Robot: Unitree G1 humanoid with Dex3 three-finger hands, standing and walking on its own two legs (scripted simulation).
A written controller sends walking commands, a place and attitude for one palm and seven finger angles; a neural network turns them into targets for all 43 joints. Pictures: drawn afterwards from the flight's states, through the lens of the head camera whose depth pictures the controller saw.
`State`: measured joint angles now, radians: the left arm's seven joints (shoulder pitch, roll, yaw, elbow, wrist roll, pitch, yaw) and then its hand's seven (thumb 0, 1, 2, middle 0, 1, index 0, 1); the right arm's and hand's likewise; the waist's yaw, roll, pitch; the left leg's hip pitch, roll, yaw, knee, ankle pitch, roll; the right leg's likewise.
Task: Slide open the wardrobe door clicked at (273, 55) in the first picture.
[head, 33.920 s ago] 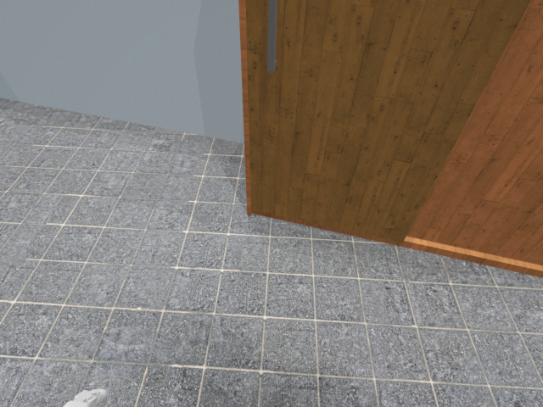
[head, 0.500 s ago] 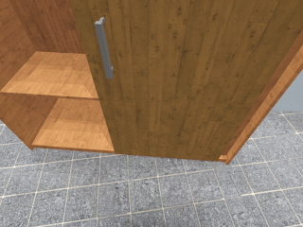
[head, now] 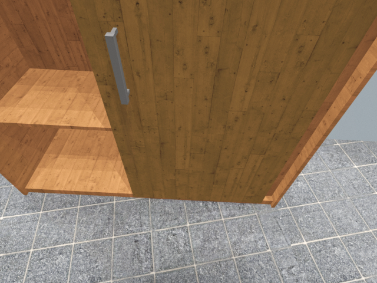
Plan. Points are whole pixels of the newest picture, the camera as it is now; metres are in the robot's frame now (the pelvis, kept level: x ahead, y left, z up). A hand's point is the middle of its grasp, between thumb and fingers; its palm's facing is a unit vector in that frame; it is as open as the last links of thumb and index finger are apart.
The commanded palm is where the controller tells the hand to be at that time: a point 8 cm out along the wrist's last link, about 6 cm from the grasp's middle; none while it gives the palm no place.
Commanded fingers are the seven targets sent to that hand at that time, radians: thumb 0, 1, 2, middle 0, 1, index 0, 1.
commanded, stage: look to check the result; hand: left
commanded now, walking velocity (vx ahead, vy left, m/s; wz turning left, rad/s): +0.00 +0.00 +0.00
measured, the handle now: (120, 68) +0.63 +0.22 +0.11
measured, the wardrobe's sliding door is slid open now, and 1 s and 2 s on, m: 0.63 0.63 0.63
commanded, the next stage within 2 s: stand and wait in 0.60 s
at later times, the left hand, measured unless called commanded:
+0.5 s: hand out of the picture +0.04 +0.18 -0.17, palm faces +0.01 -0.98 -0.22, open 7.4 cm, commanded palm none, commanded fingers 0.00 0.90 0.90 -0.20 -0.30 -0.20 -0.30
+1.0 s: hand out of the picture +0.05 +0.19 -0.17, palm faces +0.00 -0.97 -0.23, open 7.4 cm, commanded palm none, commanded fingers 0.00 0.90 0.90 -0.20 -0.30 -0.20 -0.30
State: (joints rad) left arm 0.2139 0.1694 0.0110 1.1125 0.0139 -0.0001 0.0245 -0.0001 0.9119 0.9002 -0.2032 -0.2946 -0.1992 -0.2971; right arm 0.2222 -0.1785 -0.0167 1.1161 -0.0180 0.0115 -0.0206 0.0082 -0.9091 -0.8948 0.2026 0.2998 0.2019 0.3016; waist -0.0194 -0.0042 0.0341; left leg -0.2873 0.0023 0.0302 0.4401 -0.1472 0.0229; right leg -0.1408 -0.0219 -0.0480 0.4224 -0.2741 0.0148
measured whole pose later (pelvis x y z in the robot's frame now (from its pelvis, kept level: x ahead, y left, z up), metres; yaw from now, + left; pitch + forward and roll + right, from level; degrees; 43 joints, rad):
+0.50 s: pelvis +0.02 -0.01 +0.00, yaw +0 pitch -1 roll +0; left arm 0.23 0.20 0.01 1.14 0.01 0.00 0.03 0.00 0.91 0.90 -0.20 -0.29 -0.20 -0.30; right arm 0.18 -0.19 -0.01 1.13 -0.01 0.01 -0.02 0.01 -0.91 -0.89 0.20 0.30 0.20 0.30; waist -0.01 0.00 0.04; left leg -0.23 0.01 0.04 0.42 -0.17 0.01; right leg -0.08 -0.02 -0.04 0.38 -0.28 0.01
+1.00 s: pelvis +0.02 -0.01 +0.00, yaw -1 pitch -1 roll +0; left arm 0.21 0.21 0.01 1.14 0.01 0.00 0.02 0.00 0.91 0.90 -0.20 -0.29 -0.20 -0.30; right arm 0.18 -0.20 -0.01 1.15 -0.01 0.01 -0.02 0.01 -0.91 -0.89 0.20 0.30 0.20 0.30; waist -0.01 -0.01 0.05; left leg -0.21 0.01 0.04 0.39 -0.16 0.01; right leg -0.06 -0.01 -0.04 0.35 -0.27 0.01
